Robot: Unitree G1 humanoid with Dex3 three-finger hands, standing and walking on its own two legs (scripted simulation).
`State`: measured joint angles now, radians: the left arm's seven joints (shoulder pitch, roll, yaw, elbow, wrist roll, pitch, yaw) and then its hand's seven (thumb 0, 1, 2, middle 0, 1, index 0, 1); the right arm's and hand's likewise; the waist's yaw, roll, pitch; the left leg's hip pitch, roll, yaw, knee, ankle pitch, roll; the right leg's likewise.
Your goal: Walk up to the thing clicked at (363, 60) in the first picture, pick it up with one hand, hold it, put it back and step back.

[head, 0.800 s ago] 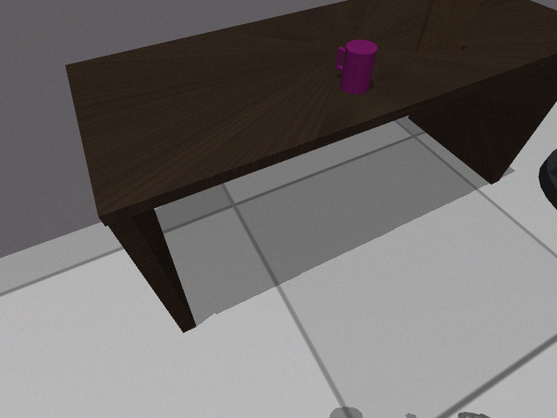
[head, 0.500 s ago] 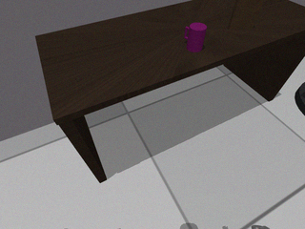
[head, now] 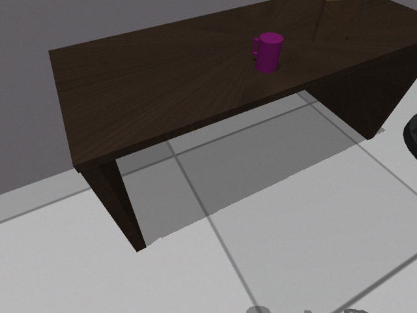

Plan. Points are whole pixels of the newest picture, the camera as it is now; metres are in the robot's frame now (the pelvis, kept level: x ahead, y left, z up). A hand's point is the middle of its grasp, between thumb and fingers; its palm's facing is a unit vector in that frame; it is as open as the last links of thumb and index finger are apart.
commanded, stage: stand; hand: left
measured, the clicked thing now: (264, 51) +0.91 -0.19 +0.01
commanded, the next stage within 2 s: walk up in 0.32 s
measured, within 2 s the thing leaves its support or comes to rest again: neither
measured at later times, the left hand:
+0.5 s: hand out of the picture +0.10 +0.26 -0.16, palm faces +0.05 -0.94 -0.34, open 7.4 cm
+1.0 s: hand (176, 309) +0.14 +0.09 -0.17, palm faces +0.23 -0.93 -0.30, open 7.4 cm
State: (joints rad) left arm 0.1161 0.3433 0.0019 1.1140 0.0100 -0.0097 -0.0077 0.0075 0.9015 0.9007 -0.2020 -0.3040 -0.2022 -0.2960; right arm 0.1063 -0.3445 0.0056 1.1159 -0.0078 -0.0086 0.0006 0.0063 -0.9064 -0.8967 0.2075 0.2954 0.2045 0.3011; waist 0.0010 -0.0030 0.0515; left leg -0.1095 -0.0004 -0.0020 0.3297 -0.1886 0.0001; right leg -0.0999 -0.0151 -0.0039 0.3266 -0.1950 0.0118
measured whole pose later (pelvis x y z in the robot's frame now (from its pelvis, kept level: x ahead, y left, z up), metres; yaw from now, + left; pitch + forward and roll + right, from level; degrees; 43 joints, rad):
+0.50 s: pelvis +0.01 -0.03 -0.01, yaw +4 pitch +0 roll +2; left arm 0.13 0.46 0.14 0.91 0.08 0.07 -0.11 0.01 0.90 0.90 -0.20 -0.30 -0.20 -0.30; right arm 0.33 -0.36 -0.06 1.02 -0.03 -0.07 -0.03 0.00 -0.90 -0.90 0.21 0.30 0.21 0.30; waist 0.00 -0.10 0.04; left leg -0.19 -0.01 -0.07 0.43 -0.25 -0.01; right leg -0.44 -0.06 0.10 0.91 -0.39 -0.01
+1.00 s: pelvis +0.15 -0.18 -0.03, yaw +14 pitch -1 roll -1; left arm 0.30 0.41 0.10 0.73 0.06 0.06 -0.10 0.01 0.90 0.90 -0.21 -0.30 -0.21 -0.30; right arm 0.35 -0.43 -0.06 0.88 -0.01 -0.11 -0.05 0.01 -0.90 -0.90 0.21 0.30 0.21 0.30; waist 0.07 -0.06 0.07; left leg -0.42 0.01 0.10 0.65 -0.26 0.04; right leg -0.22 0.00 -0.13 0.65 -0.40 -0.06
